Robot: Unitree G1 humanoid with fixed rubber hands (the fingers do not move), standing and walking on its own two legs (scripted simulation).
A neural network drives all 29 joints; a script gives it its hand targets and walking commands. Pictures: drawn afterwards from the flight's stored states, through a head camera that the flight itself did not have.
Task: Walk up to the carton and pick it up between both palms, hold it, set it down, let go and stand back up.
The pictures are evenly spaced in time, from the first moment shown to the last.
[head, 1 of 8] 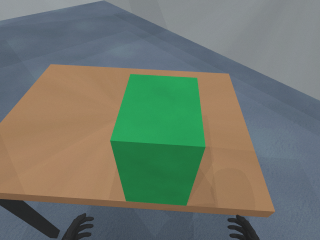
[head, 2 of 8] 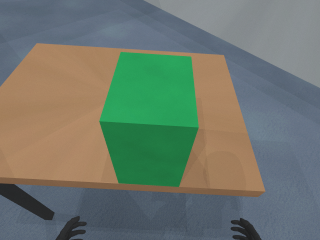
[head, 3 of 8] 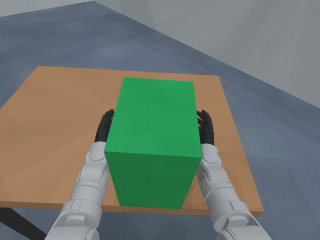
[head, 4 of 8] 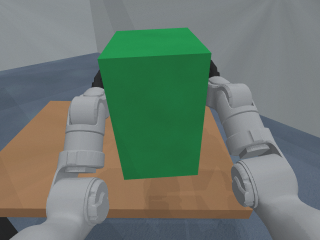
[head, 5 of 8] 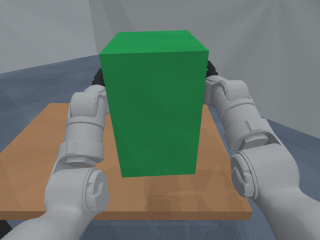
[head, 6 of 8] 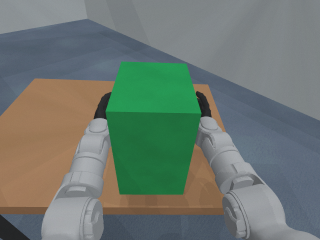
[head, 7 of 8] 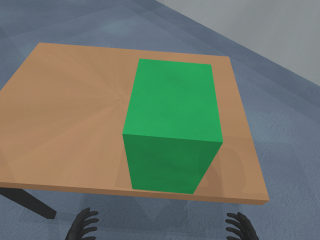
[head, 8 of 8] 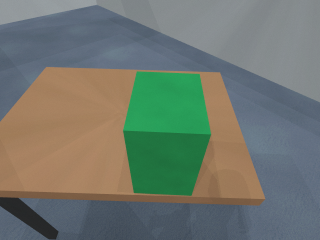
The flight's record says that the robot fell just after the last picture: no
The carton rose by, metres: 0.22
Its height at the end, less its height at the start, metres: +0.00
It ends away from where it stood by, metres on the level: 0.03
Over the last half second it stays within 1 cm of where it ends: yes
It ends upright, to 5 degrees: yes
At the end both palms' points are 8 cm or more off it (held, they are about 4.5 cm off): yes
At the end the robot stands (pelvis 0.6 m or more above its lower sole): yes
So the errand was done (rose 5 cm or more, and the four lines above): yes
